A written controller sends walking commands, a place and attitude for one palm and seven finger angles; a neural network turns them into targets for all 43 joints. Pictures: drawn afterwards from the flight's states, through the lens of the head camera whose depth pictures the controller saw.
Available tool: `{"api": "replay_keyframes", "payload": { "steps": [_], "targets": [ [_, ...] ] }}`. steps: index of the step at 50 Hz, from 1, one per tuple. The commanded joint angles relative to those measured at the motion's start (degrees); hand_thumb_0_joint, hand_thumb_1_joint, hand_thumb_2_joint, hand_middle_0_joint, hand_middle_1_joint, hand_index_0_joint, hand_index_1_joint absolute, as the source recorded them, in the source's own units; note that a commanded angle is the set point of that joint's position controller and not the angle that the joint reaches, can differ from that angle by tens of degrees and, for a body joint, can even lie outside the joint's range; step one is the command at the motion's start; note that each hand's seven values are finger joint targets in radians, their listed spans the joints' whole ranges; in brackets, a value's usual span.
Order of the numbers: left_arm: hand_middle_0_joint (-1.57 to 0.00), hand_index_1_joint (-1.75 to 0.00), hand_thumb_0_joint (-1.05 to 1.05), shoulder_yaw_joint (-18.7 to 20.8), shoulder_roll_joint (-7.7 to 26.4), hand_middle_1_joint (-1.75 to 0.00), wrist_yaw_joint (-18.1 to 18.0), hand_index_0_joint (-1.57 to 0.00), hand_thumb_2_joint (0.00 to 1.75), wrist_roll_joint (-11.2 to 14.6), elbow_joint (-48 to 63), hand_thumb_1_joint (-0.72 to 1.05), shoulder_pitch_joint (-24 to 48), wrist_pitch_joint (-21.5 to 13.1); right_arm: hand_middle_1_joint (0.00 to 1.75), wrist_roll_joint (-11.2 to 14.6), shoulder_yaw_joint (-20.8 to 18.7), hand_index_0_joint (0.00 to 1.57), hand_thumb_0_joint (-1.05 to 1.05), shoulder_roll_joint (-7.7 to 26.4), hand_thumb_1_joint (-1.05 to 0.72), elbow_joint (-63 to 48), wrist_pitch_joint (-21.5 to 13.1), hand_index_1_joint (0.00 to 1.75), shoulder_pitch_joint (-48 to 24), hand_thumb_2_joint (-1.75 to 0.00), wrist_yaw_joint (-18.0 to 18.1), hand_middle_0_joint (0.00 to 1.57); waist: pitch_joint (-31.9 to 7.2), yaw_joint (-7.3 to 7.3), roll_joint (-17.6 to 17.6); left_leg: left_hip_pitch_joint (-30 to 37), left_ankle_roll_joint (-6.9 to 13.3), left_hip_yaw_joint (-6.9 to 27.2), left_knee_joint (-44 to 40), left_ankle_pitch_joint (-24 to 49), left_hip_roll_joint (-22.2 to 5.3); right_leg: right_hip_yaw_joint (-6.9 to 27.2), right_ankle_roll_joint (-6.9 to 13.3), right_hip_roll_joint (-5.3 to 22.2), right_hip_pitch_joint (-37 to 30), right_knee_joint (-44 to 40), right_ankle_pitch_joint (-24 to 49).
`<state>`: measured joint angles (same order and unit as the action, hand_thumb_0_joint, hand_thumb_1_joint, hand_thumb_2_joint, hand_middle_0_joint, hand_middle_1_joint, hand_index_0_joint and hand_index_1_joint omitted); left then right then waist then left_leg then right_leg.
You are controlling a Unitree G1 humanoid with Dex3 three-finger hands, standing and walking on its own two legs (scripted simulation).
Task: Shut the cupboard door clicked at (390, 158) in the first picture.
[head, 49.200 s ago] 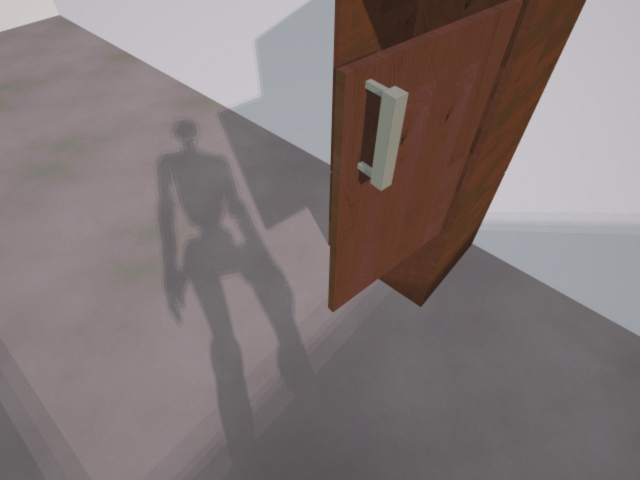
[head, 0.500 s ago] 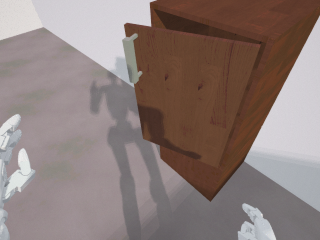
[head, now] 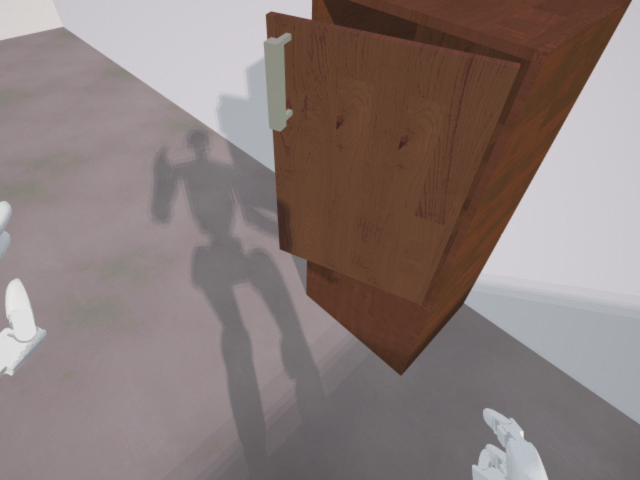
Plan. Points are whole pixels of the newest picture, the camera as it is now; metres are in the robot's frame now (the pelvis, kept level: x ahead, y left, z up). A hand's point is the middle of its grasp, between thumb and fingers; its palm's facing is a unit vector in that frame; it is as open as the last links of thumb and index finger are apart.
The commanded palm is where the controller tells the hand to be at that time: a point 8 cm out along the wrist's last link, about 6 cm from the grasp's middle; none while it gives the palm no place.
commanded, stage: step back with the hand held close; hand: left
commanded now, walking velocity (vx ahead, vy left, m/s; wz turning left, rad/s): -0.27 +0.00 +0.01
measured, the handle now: (281, 83) +0.71 +0.12 +0.16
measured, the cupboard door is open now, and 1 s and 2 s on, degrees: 19 19 19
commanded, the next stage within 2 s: stop stepping back and stand still in 0.52 s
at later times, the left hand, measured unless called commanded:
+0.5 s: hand out of the picture +0.11 +0.28 +0.18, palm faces +0.50 -0.74 -0.44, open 7.5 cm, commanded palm +0.05 +0.30 +0.19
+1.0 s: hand out of the picture +0.00 +0.28 +0.17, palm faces +0.47 -0.80 -0.38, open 7.4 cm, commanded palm -0.06 +0.30 +0.19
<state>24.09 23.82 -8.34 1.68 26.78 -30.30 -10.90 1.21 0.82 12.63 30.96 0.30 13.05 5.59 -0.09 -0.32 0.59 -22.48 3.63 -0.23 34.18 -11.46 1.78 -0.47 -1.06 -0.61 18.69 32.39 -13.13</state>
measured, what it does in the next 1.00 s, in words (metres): walks backwards: left foot, then right foot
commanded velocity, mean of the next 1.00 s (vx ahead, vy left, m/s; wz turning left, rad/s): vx -0.16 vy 0.00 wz -0.04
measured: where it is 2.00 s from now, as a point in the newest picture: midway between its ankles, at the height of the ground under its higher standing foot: outside the picture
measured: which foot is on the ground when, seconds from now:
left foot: down 0.00-0.18, up 0.20-0.30, down 0.32-0.64, up 0.66-0.76, down 0.78-1.00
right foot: down 0.00-0.32, up 0.34-0.52, down 0.54-1.00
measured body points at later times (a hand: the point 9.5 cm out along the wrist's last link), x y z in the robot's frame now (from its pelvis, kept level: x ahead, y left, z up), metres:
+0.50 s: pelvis -0.08 +0.00 +0.00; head -0.07 +0.03 +0.45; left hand +0.07 +0.32 +0.20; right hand +0.09 -0.22 -0.08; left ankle +0.01 +0.11 -0.73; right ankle -0.14 -0.13 -0.70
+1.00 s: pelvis -0.20 +0.00 +0.01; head -0.23 +0.03 +0.46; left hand -0.03 +0.32 +0.19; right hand -0.07 -0.26 -0.06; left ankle -0.13 +0.09 -0.73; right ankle -0.20 -0.12 -0.72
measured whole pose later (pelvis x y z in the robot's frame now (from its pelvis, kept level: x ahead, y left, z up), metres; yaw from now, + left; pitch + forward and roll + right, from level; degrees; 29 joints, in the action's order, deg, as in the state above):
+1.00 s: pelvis -0.20 +0.00 +0.01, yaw +0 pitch -1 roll -1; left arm 23.4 22.8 -10.2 1.8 23.9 -29.9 -9.4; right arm 1.0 0.8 12.6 35.5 -4.3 16.9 6.1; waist -3.5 1.4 -2.2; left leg -18.4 2.3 0.4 28.1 -10.7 1.4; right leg 1.3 -0.1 -2.1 11.9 28.1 -18.0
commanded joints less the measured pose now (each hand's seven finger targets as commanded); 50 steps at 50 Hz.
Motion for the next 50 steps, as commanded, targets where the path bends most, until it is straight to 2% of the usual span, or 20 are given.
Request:
{"api": "replay_keyframes", "payload": {
  "steps": [1, 5, 8, 10, 13, 15, 16, 17, 19, 22, 25, 28, 30, 32, 35, 36, 40, 42, 46, 50],
  "targets": [
    [-0.2, -0.3, 0.0, 7.49, 9.82, -0.3, -1.36, -0.2, 0.9, -0.58, 13.93, 0.9, 5.83, -5.13, 0.3, -0.71, -3.59, 0.2, 0.0, 8.76, -0.9, -8.07, -4.72, 0.3, -5.36, -0.9, 0.48, 0.2, -3.54, 0.18, 8.99, -23.33, 2.83, 12.06, -19.06, -30.0, -11.03, 3.04, 0.75, -0.28, -20.95, 5.67, -2.1],
    [-0.2, -0.3, 0.0, 9.85, 12.12, -0.3, -1.7, -0.2, 0.9, -1.04, 13.0, 0.9, 5.51, -5.68, 0.3, -1.05, -4.27, 0.2, 0.0, 8.87, -0.9, -7.29, -5.67, 0.3, -4.5, -0.9, -0.03, 0.2, -2.34, 0.17, 4.16, -19.16, 1.17, 8.94, -10.8, -29.9, -7.52, 9.41, 3.09, 2.76, -11.45, -2.21, -12.53],
    [-0.2, -0.3, 0.0, 7.36, 11.06, -0.3, -2.53, -0.2, 0.9, -0.15, 11.57, 0.9, 4.88, -5.67, 0.3, -1.31, -3.71, 0.2, 0.0, 6.49, -0.9, -5.02, -5.14, 0.3, -3.31, -0.9, -0.82, 0.2, -0.35, 0.99, -6.57, -3.1, -2.95, 3.65, 8.01, -16.76, -2.56, 21.34, 8.37, 13.55, 10.5, -16.69, -21.61],
    [-0.2, -0.3, 0.0, 7.4, 12.01, -0.3, -3.26, -0.2, 0.9, 0.16, 11.93, 0.9, 6.41, -5.28, 0.3, -1.48, -3.87, 0.2, 0.0, 6.28, -0.9, -3.58, -4.47, 0.3, -3.18, -0.9, -1.47, 0.2, -2.35, 1.24, -10.62, 2.57, -4.02, 2.02, 18.13, -12.66, -1.66, 22.22, 10.84, 18.85, 14.6, -19.72, -17.59],
    [-0.2, -0.3, 0.0, 7.5, 12.51, -0.3, -3.34, -0.2, 0.9, 0.33, 11.71, 0.9, 7.59, -4.86, 0.3, -1.28, -2.88, 0.2, 0.0, 5.42, -0.9, -3.95, -4.33, 0.3, -4.39, -0.9, -0.99, 0.2, -1.61, 1.26, -9.03, 4.19, -3.06, 2.35, 6.24, -11.24, -3.4, 13.62, 6.92, 14.44, 13.05, -13.69, -10.69],
    [-0.2, -0.3, 0.0, 8.06, 13.38, -0.3, -3.4, -0.2, 0.9, 0.26, 15.2, 0.9, 9.06, -5.69, 0.3, -1.03, -3.34, 0.2, 0.0, 8.07, -0.9, -4.49, -4.95, 0.3, -5.75, -0.9, 0.17, 0.2, 0.59, 1.16, 6.9, -1.47, -0.16, 10.39, -11.92, -13.21, -8.8, 5.85, 2.43, 4.56, 9.99, -0.76, -11.74],
    [-0.2, -0.3, 0.0, 8.34, 11.55, -0.3, -3.49, -0.2, 0.9, -0.08, 15.77, 0.9, 7.66, -6.37, 0.3, -1.32, -3.34, 0.2, 0.0, 8.76, -0.9, -5.0, -5.72, 0.3, -6.29, -0.9, 0.77, 0.2, -0.87, 0.59, 18.02, -13.03, 3.36, 19.06, -19.59, -15.01, -17.08, 1.58, 0.24, -1.28, -1.06, 13.15, -6.3],
    [-0.2, -0.3, 0.0, 9.69, 12.19, -0.3, -3.51, -0.2, 0.9, 0.03, 16.19, 0.9, 7.51, -6.54, 0.3, -1.9, -3.69, 0.2, 0.0, 7.08, -0.9, -4.47, -6.46, 0.3, -5.53, -0.9, 0.72, 0.2, -3.38, -0.1, 17.72, -13.01, 4.99, 19.33, -19.4, -6.59, -19.66, 2.09, 0.22, -2.71, -3.19, 20.55, -8.94],
    [-0.2, -0.3, 0.0, 11.25, 12.05, -0.3, -2.55, -0.2, 0.9, 0.62, 14.08, 0.9, 3.07, -7.13, 0.3, -1.61, -5.08, 0.2, 0.0, 7.69, -0.9, -4.0, -7.79, 0.3, -4.57, -0.9, -0.38, 0.2, -8.73, 0.07, 14.9, -16.81, 5.55, 17.64, -20.89, -18.36, -21.27, 3.39, 0.12, -3.33, -9.8, 27.31, -12.01],
    [-0.2, -0.3, 0.0, 9.51, 10.26, -0.3, -1.56, -0.2, 0.9, 1.6, 18.46, 0.9, 2.07, -6.99, 0.3, -1.57, -4.73, 0.2, 0.0, 7.02, -0.9, -3.63, -8.87, 0.3, -4.91, -0.9, -1.38, 0.2, -8.95, -0.17, 9.62, -6.36, 4.18, 13.22, -14.49, -1.83, -18.31, 1.67, -0.08, -2.58, -6.07, 13.53, -11.31],
    [-0.2, -0.3, 0.0, 7.49, 9.64, -0.3, -1.12, -0.2, 0.9, 1.72, 19.42, 0.9, 2.56, -6.61, 0.3, -1.92, -4.29, 0.2, 0.0, 7.36, -0.9, -1.71, -10.34, 0.3, -4.85, -0.9, -1.88, 0.2, -9.51, 0.28, 12.72, 3.53, 2.39, 12.33, -13.38, 6.82, -17.24, -0.01, -0.39, -3.42, -4.05, 1.74, -9.09],
    [-0.2, -0.3, 0.0, 6.89, 10.36, -0.3, -0.68, -0.2, 0.9, 1.72, 17.52, 0.9, 5.68, -6.74, 0.3, -2.15, -3.75, 0.2, 0.0, 7.45, -0.9, 0.25, -10.41, 0.3, -5.2, -0.9, -1.99, 0.2, -10.63, 0.06, 10.72, 9.81, 0.54, 9.49, -9.62, 17.96, -15.26, 1.27, -0.43, -2.27, -4.67, -8.86, 4.07],
    [-0.2, -0.3, 0.0, 8.87, 13.61, -0.3, -0.89, -0.2, 0.9, 1.03, 16.63, 0.9, 5.17, -6.97, 0.3, -1.9, -3.86, 0.2, 0.0, 5.77, -0.9, 0.35, -8.88, 0.3, -4.22, -0.9, -1.71, 0.2, -15.74, 0.6, 1.83, 13.98, -2.35, 2.27, -1.68, 22.44, -10.45, 6.8, 0.41, 5.0, -4.81, -9.88, 26.99],
    [-0.2, -0.3, 0.0, 8.91, 13.99, -0.3, -0.9, -0.2, 0.9, 2.45, 15.28, 0.9, 3.28, -6.22, 0.3, 0.11, -3.83, 0.2, 0.0, 4.39, -0.9, -2.83, -7.81, 0.3, -6.34, -0.9, -1.23, 0.2, -17.4, 0.8, -10.3, 9.33, -4.59, -3.06, 5.51, 3.28, -3.92, 9.14, -2.0, 11.59, -7.6, -7.47, 46.52],
    [-0.2, -0.3, 0.0, 14.77, 17.88, -0.3, -1.28, -0.2, 0.9, 2.79, 12.6, 0.9, -6.45, -4.35, 0.3, 0.12, -2.74, 0.2, 0.0, 4.55, -0.9, -5.39, -5.7, 0.3, -8.03, -0.9, -0.86, 0.2, -12.52, -0.7, -4.43, -1.5, -4.1, 1.11, 9.3, -8.7, -2.67, 13.52, 4.46, 14.91, -8.4, -7.05, 32.79],
    [-0.2, -0.3, 0.0, 12.07, 14.72, -0.3, -1.34, -0.2, 0.9, 2.73, 12.76, 0.9, -6.6, -3.47, 0.3, -0.09, -1.8, 0.2, 0.0, 3.54, -0.9, -5.18, -4.84, 0.3, -6.49, -0.9, -0.6, 0.2, -10.24, 0.55, -3.16, -2.31, -4.15, 2.27, 6.6, -6.7, -3.32, 12.95, 6.7, 14.85, -8.86, -6.37, 29.36],
    [-0.2, -0.3, 0.0, 9.35, 13.36, -0.3, -2.3, -0.2, 0.9, 2.35, 11.22, 0.9, -0.57, -2.07, 0.3, -0.01, -2.27, 0.2, 0.0, 6.75, -0.9, -4.57, -5.47, 0.3, -4.43, -0.9, 0.45, 0.2, -5.15, 1.43, -0.66, 7.2, -2.72, 3.74, -7.67, 12.82, -6.14, 6.67, 2.46, 5.59, -4.55, -7.01, 14.3],
    [-0.2, -0.3, 0.0, 7.21, 11.69, -0.3, -2.43, -0.2, 0.9, 2.01, 9.85, 0.9, -0.98, -1.95, 0.3, -0.2, -2.01, 0.2, 0.0, 6.85, -0.9, -4.62, -5.86, 0.3, -3.63, -0.9, 0.77, 0.2, -6.44, 1.19, 5.49, 7.81, -1.0, 8.95, -11.26, 17.4, -9.68, 3.28, 0.63, 1.68, -6.15, -4.76, 10.7],
    [-0.2, -0.3, 0.0, 3.96, 9.2, -0.3, -2.38, -0.2, 0.9, 0.41, 11.17, 0.9, 5.76, -2.68, 0.3, -0.4, -2.11, 0.2, 0.0, 7.47, -0.9, -4.42, -7.87, 0.3, -4.19, -0.9, 0.93, 0.2, 0.61, 1.26, 10.46, -5.44, -0.13, 13.29, -23.97, -24.31, -10.95, 1.97, 0.37, -0.64, -10.85, -5.36, -6.48],
    [-0.2, -0.3, 0.0, 4.83, 10.38, -0.3, -2.39, -0.2, 0.9, -0.92, 13.43, 0.9, 7.36, -2.88, 0.3, -0.9, -2.95, 0.2, 0.0, 7.56, -0.9, -4.4, -8.88, 0.3, -4.15, -0.9, 0.58, 0.2, -0.56, 0.75, 11.72, -11.65, -0.9, 11.86, -27.53, -33.28, -9.8, -1.14, 1.0, -3.22, -17.41, -2.01, -7.93]
  ]
}}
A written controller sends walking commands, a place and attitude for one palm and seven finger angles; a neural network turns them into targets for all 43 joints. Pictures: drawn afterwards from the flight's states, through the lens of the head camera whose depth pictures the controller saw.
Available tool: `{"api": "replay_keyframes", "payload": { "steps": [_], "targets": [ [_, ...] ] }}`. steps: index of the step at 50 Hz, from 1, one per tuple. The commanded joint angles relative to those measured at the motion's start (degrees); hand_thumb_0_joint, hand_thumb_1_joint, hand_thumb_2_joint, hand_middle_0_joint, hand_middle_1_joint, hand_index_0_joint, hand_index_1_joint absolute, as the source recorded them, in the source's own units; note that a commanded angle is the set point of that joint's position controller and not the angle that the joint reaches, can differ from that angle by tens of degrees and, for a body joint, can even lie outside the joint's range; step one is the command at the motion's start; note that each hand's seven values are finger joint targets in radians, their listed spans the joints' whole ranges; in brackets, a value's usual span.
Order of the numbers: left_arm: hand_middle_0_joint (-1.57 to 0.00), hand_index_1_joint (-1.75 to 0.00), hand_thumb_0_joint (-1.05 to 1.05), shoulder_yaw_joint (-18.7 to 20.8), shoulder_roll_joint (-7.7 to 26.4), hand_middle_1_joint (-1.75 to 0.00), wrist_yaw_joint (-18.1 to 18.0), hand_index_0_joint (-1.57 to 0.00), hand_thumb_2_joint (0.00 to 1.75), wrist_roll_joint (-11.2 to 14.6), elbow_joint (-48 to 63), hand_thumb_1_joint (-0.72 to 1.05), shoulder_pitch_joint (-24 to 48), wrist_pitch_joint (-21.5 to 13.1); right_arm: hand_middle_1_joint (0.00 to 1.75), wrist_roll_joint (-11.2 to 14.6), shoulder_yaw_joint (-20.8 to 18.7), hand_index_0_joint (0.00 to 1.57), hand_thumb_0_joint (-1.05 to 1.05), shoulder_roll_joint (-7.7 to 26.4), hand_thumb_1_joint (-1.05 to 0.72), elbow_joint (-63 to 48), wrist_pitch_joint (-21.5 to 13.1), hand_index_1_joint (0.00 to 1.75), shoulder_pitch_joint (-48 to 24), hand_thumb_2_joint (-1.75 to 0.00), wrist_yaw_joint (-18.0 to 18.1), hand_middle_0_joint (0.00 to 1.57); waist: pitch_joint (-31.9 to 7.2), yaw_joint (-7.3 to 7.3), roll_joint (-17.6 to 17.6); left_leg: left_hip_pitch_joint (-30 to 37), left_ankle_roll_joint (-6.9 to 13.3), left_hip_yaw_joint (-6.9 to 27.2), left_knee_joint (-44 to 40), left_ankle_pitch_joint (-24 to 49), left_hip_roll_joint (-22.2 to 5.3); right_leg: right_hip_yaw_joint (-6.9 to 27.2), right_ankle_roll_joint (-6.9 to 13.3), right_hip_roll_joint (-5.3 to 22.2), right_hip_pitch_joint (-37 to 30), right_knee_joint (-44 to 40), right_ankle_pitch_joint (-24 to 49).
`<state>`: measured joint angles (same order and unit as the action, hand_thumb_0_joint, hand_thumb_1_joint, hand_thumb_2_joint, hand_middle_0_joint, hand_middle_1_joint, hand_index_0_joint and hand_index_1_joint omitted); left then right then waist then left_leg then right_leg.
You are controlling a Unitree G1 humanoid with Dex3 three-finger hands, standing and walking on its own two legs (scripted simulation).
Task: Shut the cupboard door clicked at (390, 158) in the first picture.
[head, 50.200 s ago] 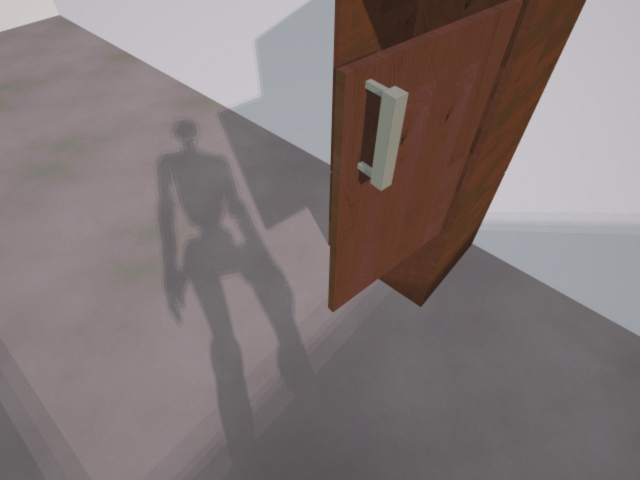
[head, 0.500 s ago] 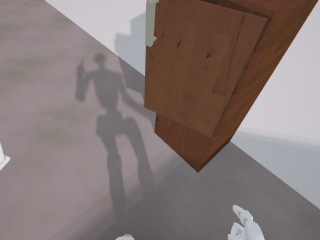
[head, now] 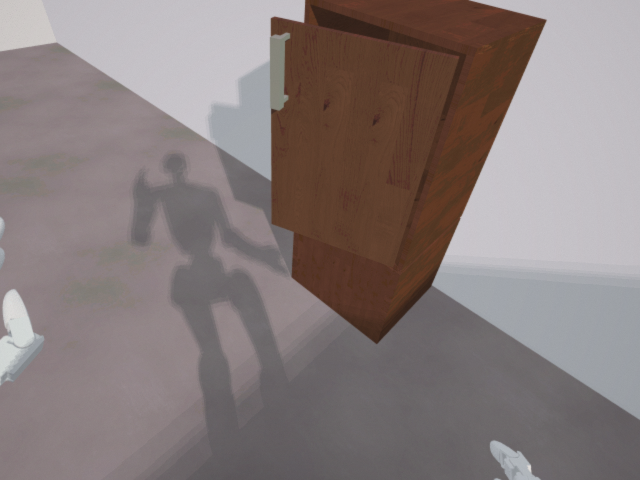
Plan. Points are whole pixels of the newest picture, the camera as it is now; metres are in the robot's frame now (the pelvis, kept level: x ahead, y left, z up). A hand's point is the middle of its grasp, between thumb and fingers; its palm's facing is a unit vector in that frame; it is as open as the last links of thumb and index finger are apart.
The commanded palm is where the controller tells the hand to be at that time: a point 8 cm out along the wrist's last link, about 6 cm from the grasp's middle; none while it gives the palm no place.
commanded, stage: stop stepping back and stand still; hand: left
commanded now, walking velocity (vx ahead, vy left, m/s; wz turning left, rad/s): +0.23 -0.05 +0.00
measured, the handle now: (281, 71) +0.91 +0.13 +0.15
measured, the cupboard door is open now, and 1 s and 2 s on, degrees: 19 19 19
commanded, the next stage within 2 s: let the arm hang, fingers relaxed in 1.22 s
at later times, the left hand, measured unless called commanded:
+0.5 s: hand out of the picture +0.12 +0.28 +0.16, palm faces +0.49 -0.79 -0.38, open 7.5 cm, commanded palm +0.06 +0.31 +0.18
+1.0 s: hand (20, 372) +0.17 +0.27 +0.16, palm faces +0.43 -0.79 -0.43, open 7.5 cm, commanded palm +0.10 +0.31 +0.18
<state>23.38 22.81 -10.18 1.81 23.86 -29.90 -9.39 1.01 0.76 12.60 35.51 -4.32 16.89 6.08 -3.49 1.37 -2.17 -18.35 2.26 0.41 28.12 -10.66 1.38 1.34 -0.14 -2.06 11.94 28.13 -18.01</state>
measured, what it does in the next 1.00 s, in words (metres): steps on the spot: left foot, then right foot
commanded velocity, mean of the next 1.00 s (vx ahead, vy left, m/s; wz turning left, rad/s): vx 0.10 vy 0.00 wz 0.00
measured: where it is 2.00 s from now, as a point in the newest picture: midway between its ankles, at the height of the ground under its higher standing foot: outside the picture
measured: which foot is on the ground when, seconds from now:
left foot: down 0.00-0.12, up 0.14-0.32, down 0.34-0.60, up 0.62-0.86, down 0.88-1.00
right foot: down 0.00-0.34, up 0.36-0.58, down 0.60-1.00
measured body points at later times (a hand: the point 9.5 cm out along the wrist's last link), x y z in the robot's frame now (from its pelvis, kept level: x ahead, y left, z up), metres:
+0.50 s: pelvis -0.08 +0.01 -0.01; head -0.11 +0.03 +0.44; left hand +0.09 +0.32 +0.18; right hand +0.06 -0.21 -0.09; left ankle -0.05 +0.13 -0.74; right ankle -0.05 -0.09 -0.69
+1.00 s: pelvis -0.03 +0.01 -0.01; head -0.02 +0.03 +0.44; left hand +0.14 +0.31 +0.18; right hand +0.14 -0.23 -0.08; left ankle +0.00 +0.12 -0.74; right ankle -0.08 -0.09 -0.74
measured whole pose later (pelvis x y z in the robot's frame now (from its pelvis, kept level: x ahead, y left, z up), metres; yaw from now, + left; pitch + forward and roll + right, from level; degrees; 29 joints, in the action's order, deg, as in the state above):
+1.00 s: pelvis -0.03 +0.01 -0.01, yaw +1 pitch -1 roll +0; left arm 22.3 23.0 -9.5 1.5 28.3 -30.0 -11.7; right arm 0.8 -0.3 12.0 35.6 -4.6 11.3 4.7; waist 1.3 -0.2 -2.3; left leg -16.8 1.0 -3.7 31.3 -13.7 -0.9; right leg -3.0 1.5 -0.8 8.9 30.6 -20.9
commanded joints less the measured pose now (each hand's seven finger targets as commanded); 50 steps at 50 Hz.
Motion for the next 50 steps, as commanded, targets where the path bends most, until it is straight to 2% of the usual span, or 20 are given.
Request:
{"api": "replay_keyframes", "payload": {
  "steps": [1, 4, 7, 8, 11, 14, 15, 16, 17, 19, 27, 28, 29, 30, 31, 34, 37, 41, 45, 50],
  "targets": [
    [-0.2, -0.3, 0.0, 5.33, 11.03, -0.3, -0.57, -0.2, 0.9, -0.95, 17.03, 0.9, 6.16, -4.61, 0.3, -1.06, -2.76, 0.2, 0.0, 6.89, -0.9, -8.89, -4.4, 0.3, -8.11, -0.9, -0.04, 0.2, 1.77, -1.01, 13.29, -14.11, 0.21, 10.21, -20.08, -32.14, -8.62, -3.08, 0.52, -1.36, -10.24, 1.23, -3.27],
    [-0.2, -0.3, 0.0, 7.3, 12.77, -0.3, -0.87, -0.2, 0.9, -0.49, 19.02, 0.9, 2.7, -4.62, 0.3, -1.68, -3.13, 0.2, 0.0, 5.95, -0.9, -8.4, -4.16, 0.3, -8.31, -0.9, -0.55, 0.2, -1.6, -1.1, 8.74, -9.11, -0.61, 4.41, -10.07, -28.73, -4.36, -0.29, 3.33, 1.37, -6.25, -3.72, -10.42],
    [-0.2, -0.3, 0.0, 8.15, 13.23, -0.3, -0.48, -0.2, 0.9, -0.02, 18.72, 0.9, 0.96, -4.78, 0.3, -2.17, -3.99, 0.2, 0.0, 5.94, -0.9, -6.24, -1.98, 0.3, -7.16, -0.9, -1.42, 0.2, 1.3, -1.05, -7.44, -7.44, -2.61, -2.23, 27.97, -12.45, 1.35, 25.86, 13.54, 19.3, 12.05, -18.02, -29.84],
    [-0.2, -0.3, 0.0, 7.94, 13.02, -0.3, -0.15, -0.2, 0.9, 0.07, 18.29, 0.9, 2.93, -5.14, 0.3, -2.29, -4.2, 0.2, 0.0, 6.45, -0.9, -5.48, -1.61, 0.3, -6.94, -0.9, -1.79, 0.2, 3.52, -0.81, -8.31, -11.01, -2.71, 0.19, 36.39, -11.38, -0.22, 27.01, 14.88, 21.93, 14.32, -17.84, -25.97],
    [-0.2, -0.3, 0.0, 7.94, 12.46, -0.3, -0.71, -0.2, 0.9, -0.35, 12.23, 0.9, 7.78, -5.09, 0.3, -2.37, -2.5, 0.2, 0.0, 4.88, -0.9, -6.25, -1.31, 0.3, -7.39, -0.9, -1.55, 0.2, 4.72, 0.19, -6.59, -4.69, -1.15, 1.92, 26.23, -14.23, -5.28, 17.14, 10.17, 18.33, 21.13, -14.77, -27.04],
    [-0.2, -0.3, 0.0, 4.53, 9.76, -0.3, -1.52, -0.2, 0.9, -0.54, 7.41, 0.9, 11.95, -4.36, 0.3, -1.54, -2.31, 0.2, 0.0, 5.53, -0.9, -4.9, -2.59, 0.3, -6.68, -0.9, -0.12, 0.2, 4.87, 0.26, -0.78, 6.41, -0.07, -4.77, 5.22, -15.72, -1.61, 6.69, 6.46, 10.92, 21.83, -6.47, -27.81],
    [-0.2, -0.3, 0.0, 2.96, 8.79, -0.3, -1.41, -0.2, 0.9, -0.2, 8.52, 0.9, 13.63, -4.4, 0.3, -1.2, -2.94, 0.2, 0.0, 6.82, -0.9, -5.42, -3.36, 0.3, -6.49, -0.9, 0.52, 0.2, 5.1, 0.92, 5.51, 8.05, 0.75, -0.97, -2.59, -19.31, -2.84, 4.24, 4.91, 7.86, 20.86, 2.6, -23.28],
    [-0.2, -0.3, 0.0, 3.27, 9.07, -0.3, -1.64, -0.2, 0.9, -0.32, 10.72, 0.9, 15.38, -4.93, 0.3, -1.47, -3.52, 0.2, 0.0, 9.05, -0.9, -6.08, -3.72, 0.3, -6.09, -0.9, 0.54, 0.2, 5.91, 1.09, 18.43, 8.33, 4.87, 18.76, -12.24, -31.38, -12.65, -0.06, 1.45, 1.43, 25.43, 17.96, -17.46],
    [-0.2, -0.3, 0.0, 3.47, 9.3, -0.3, -1.68, -0.2, 0.9, -1.05, 12.58, 0.9, 16.76, -5.54, 0.3, -1.04, -3.18, 0.2, 0.0, 8.22, -0.9, -7.24, -4.44, 0.3, -7.31, -0.9, 0.18, 0.2, 7.27, 0.66, 22.63, 4.0, 9.67, 30.96, -18.19, -36.88, -21.62, -2.89, -0.13, -0.25, 27.04, 30.82, -11.83],
    [-0.2, -0.3, 0.0, 5.51, 10.78, -0.3, -0.37, -0.2, 0.9, -1.44, 9.99, 0.9, 10.55, -5.73, 0.3, -1.06, -3.83, 0.2, 0.0, 6.75, -0.9, -6.24, -4.79, 0.3, -7.6, -0.9, -0.98, 0.2, 3.96, -0.84, 10.06, -0.78, 10.04, 25.82, -16.89, -31.06, -19.96, -0.21, -0.46, 2.12, 22.17, 39.22, -4.95],
    [-0.2, -0.3, 0.0, 7.84, 12.92, -0.3, -0.97, -0.2, 0.9, -1.24, 20.47, 0.9, 4.22, -5.22, 0.3, -1.7, -2.55, 0.2, 0.0, 5.74, -0.9, -7.01, -4.17, 0.3, -9.61, -0.9, -1.94, 0.2, 3.12, -1.56, 17.28, -14.3, 2.94, 6.19, -11.72, -30.25, -11.97, -8.47, 0.86, -1.23, -7.67, 4.42, -5.67],
    [-0.2, -0.3, 0.0, 8.8, 13.37, -0.3, -1.28, -0.2, 0.9, -1.29, 19.11, 0.9, 3.32, -5.12, 0.3, -1.83, -2.57, 0.2, 0.0, 5.46, -0.9, -6.88, -3.87, 0.3, -9.0, -0.9, -1.91, 0.2, 2.07, -1.64, 15.23, -15.03, 1.71, 3.52, -6.45, -28.1, -10.14, -5.43, 1.8, 0.38, -10.67, -0.75, -7.55],
    [-0.2, -0.3, 0.0, 9.43, 13.61, -0.3, -1.49, -0.2, 0.9, -1.2, 18.18, 0.9, 2.49, -5.01, 0.3, -1.73, -2.85, 0.2, 0.0, 4.89, -0.9, -6.7, -3.3, 0.3, -8.11, -0.9, -2.01, 0.2, 1.64, -1.57, 7.89, -16.82, 0.3, 0.48, 4.89, -23.49, -6.72, 4.35, 4.85, 6.03, -10.82, -6.91, -11.3],
    [-0.2, -0.3, 0.0, 10.79, 15.11, -0.3, -1.67, -0.2, 0.9, -1.04, 16.75, 0.9, 0.82, -4.58, 0.3, -1.55, -3.02, 0.2, 0.0, 4.55, -0.9, -6.86, -2.68, 0.3, -7.45, -0.9, -2.15, 0.2, 1.35, -1.29, -2.6, -19.65, -1.29, -2.45, 19.32, -17.58, -2.06, 24.85, 10.24, 17.54, -8.48, -15.16, -13.41],
    [-0.2, -0.3, 0.0, 10.21, 15.11, -0.3, -1.53, -0.2, 0.9, 0.08, 17.32, 0.9, 3.84, -5.24, 0.3, -1.67, -2.98, 0.2, 0.0, 4.95, -0.9, -6.85, -2.67, 0.3, -8.46, -0.9, -1.98, 0.2, 3.12, -1.61, -3.94, -21.81, -2.08, -1.54, 28.95, -17.12, -1.56, 29.97, 13.34, 23.79, -8.76, -16.41, -0.04],
    [-0.2, -0.3, 0.0, 8.67, 11.39, -0.3, -1.61, -0.2, 0.9, 0.26, 11.92, 0.9, 1.22, -5.74, 0.3, -0.93, -3.25, 0.2, 0.0, 5.06, -0.9, -5.59, -2.97, 0.3, -7.01, -0.9, -2.26, 0.2, -1.09, -0.64, -0.2, -18.72, -3.45, 1.47, 30.71, -11.68, -3.89, 19.46, 11.54, 20.93, -11.3, -8.76, 23.16],
    [-0.2, -0.3, 0.0, 8.17, 10.96, -0.3, -1.45, -0.2, 0.9, 0.11, 7.97, 0.9, 0.02, -5.89, 0.3, -0.69, -2.14, 0.2, 0.0, 4.17, -0.9, -6.06, -1.88, 0.3, -8.84, -0.9, -1.47, 0.2, 1.28, -1.43, -5.04, -9.03, -2.73, -2.51, 15.91, -8.72, -3.56, 6.7, 8.65, 15.13, -5.37, -6.45, 25.07],
    [-0.2, -0.3, 0.0, 5.34, 10.01, -0.3, -1.23, -0.2, 0.9, 0.35, 10.67, 0.9, 4.1, -5.71, 0.3, -0.78, -2.97, 0.2, 0.0, 5.16, -0.9, -6.15, -2.75, 0.3, -9.29, -0.9, -0.97, 0.2, 2.2, -1.12, -5.23, 2.78, -1.71, -4.55, 2.46, 0.14, -1.85, 3.84, 4.87, 13.06, -0.14, -6.53, 16.72],
    [-0.2, -0.3, 0.0, 7.25, 13.28, -0.3, -0.91, -0.2, 0.9, 0.01, 19.99, 0.9, 4.68, -6.86, 0.3, -0.11, -4.03, 0.2, 0.0, 7.42, -0.9, -8.33, -3.38, 0.3, -9.7, -0.9, -0.76, 0.2, -1.04, -2.08, 9.77, 11.59, 1.88, 6.17, -3.77, 14.24, -11.08, 0.77, -0.75, 5.14, 3.34, 0.77, 9.03],
    [-0.2, -0.3, 0.0, 10.28, 14.6, -0.3, -0.67, -0.2, 0.9, -0.07, 20.96, 0.9, 2.13, -6.99, 0.3, -0.49, -2.98, 0.2, 0.0, 6.15, -0.9, -8.47, -3.63, 0.3, -9.17, -0.9, -1.31, 0.2, -2.24, -1.66, 12.53, 5.51, 0.29, 4.56, -3.9, 16.03, -9.64, -0.74, 0.27, 3.91, -3.69, -1.54, 13.9]
  ]
}}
